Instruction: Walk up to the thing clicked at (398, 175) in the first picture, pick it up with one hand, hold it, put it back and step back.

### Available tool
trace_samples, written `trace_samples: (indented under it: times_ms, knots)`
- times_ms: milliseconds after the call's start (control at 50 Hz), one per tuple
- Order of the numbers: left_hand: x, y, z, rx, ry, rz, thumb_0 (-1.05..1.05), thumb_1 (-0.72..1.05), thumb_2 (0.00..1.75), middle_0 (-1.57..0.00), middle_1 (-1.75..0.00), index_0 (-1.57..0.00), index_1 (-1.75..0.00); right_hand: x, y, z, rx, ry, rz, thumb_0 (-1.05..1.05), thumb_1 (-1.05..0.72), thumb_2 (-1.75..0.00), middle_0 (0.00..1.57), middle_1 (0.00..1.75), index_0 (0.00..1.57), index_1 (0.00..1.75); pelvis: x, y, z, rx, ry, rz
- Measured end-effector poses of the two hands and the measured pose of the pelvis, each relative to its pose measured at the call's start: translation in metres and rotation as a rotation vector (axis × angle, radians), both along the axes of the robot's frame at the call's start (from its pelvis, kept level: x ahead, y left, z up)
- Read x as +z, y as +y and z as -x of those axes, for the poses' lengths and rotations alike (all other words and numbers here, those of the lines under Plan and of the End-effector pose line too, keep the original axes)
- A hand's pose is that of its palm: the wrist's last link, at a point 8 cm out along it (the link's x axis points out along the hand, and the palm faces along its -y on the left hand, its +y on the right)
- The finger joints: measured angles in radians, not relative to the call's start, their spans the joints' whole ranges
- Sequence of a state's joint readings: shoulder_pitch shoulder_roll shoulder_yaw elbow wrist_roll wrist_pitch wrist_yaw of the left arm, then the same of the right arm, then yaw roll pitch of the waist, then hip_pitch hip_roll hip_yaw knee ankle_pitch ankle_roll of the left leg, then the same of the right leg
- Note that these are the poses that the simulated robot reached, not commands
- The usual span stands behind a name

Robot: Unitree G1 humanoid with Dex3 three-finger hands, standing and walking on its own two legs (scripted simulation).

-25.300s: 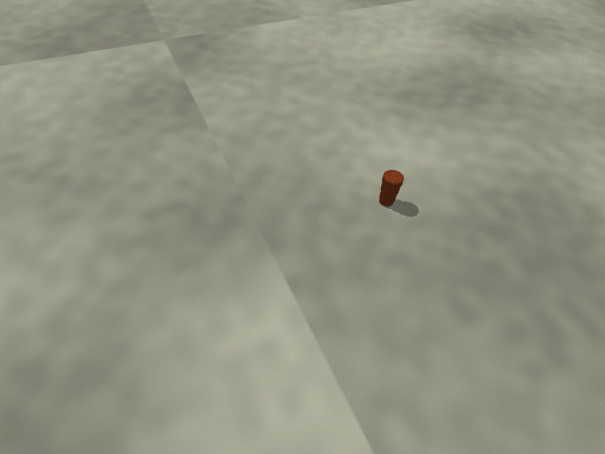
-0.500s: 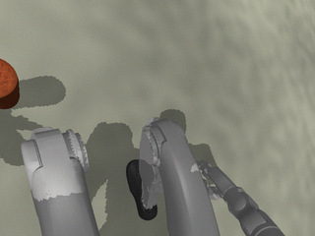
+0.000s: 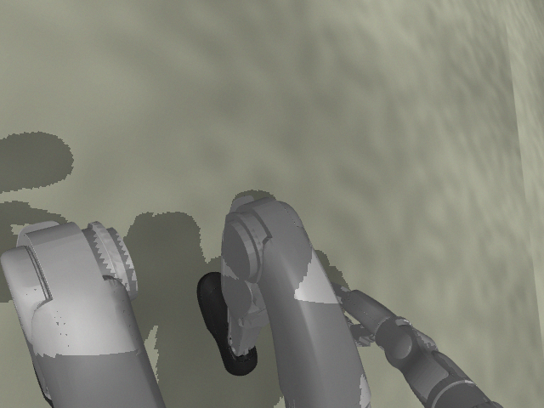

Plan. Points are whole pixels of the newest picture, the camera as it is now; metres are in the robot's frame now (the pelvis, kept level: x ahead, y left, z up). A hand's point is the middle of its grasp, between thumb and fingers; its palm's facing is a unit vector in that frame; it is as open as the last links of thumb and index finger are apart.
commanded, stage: close in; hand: left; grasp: from the side
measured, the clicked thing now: out of the picture +0.44 +0.29 -0.21
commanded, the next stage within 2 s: rest palm in 0.06 s
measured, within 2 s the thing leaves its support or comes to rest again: leaves its support in 1.20 s
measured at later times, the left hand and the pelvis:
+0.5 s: hand out of the picture +0.43 +0.29 -0.18, palm faces +0.33 -0.94 +0.02, open 13.7 cm; pelvis +0.00 +0.00 +0.00, yaw -1 degrees
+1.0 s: hand out of the picture +0.44 +0.29 -0.18, palm faces +0.38 -0.93 +0.01, open 10.9 cm; pelvis +0.00 +0.00 +0.00, yaw -2 degrees
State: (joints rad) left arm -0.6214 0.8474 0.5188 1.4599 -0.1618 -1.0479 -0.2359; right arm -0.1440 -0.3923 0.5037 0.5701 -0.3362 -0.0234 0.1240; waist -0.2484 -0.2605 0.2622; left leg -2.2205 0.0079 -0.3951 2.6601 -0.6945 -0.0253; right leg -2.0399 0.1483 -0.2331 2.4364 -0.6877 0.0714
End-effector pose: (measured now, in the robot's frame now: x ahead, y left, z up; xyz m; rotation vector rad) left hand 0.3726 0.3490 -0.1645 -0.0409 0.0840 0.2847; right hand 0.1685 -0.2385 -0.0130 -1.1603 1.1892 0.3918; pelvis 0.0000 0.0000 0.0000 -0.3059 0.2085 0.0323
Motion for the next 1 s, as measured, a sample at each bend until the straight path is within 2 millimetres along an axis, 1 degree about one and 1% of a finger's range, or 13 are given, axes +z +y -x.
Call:
trace_samples:
  times_ms: [140, 260, 360, 520, 660, 820, 1000]
  knots:
    - [-0.011, -0.016, -0.006, 0.033, -0.012, 0.029, -0.01, -0.50, 0.06, -0.05, -0.07, -0.06, -0.05, 0.005, 0.006, -0.001, 0.019, 0.006, 0.021, 0.00, -0.91, -0.90, 0.21, 0.30, 0.21, 0.30, 0.000, 0.001, 0.001, -0.009, -0.016, 0.013]
    - [-0.015, -0.011, -0.005, 0.049, -0.011, -0.013, -0.01, -0.42, 0.11, -0.07, -0.08, -0.07, -0.07, 0.002, 0.007, -0.002, 0.031, 0.034, 0.035, 0.00, -0.91, -0.90, 0.21, 0.30, 0.21, 0.30, -0.001, 0.002, 0.001, -0.012, -0.019, 0.017]
    - [-0.014, -0.008, -0.007, 0.067, -0.016, -0.028, -0.01, -0.29, 0.19, -0.17, -0.15, -0.16, -0.15, -0.003, 0.008, -0.003, 0.034, 0.054, 0.032, 0.00, -0.90, -0.90, 0.21, 0.30, 0.21, 0.30, -0.001, 0.002, 0.000, -0.014, -0.013, 0.018]
    - [-0.014, -0.019, -0.016, 0.057, -0.016, -0.015, -0.01, -0.09, 0.34, -0.33, -0.30, -0.32, -0.30, -0.002, 0.011, -0.005, 0.029, 0.050, 0.024, 0.00, -0.89, -0.89, 0.21, 0.30, 0.21, 0.30, 0.001, 0.002, -0.001, -0.021, -0.009, 0.023]
    - [-0.017, -0.021, -0.018, 0.067, -0.008, -0.017, -0.01, 0.06, 0.49, -0.48, -0.46, -0.46, -0.45, 0.000, 0.011, -0.003, 0.027, 0.049, 0.037, 0.00, -0.89, -0.89, 0.21, 0.30, 0.21, 0.30, 0.002, 0.002, 0.000, -0.027, -0.013, 0.026]
    - [-0.017, -0.016, -0.021, 0.090, -0.005, -0.024, -0.01, -0.04, 0.56, -0.59, -0.67, -0.55, -0.63, 0.000, 0.007, 0.005, 0.006, 0.062, 0.052, 0.00, -0.89, -0.89, 0.21, 0.29, 0.21, 0.30, 0.001, 0.003, 0.001, -0.030, -0.015, 0.026]
    - [-0.018, -0.013, -0.026, 0.103, -0.004, -0.024, -0.01, -0.22, 0.70, -0.64, -0.83, -0.62, -0.78, 0.001, 0.004, 0.012, -0.021, 0.085, 0.062, 0.00, -0.89, -0.89, 0.21, 0.30, 0.21, 0.30, 0.002, 0.004, 0.000, -0.033, -0.009, 0.029]
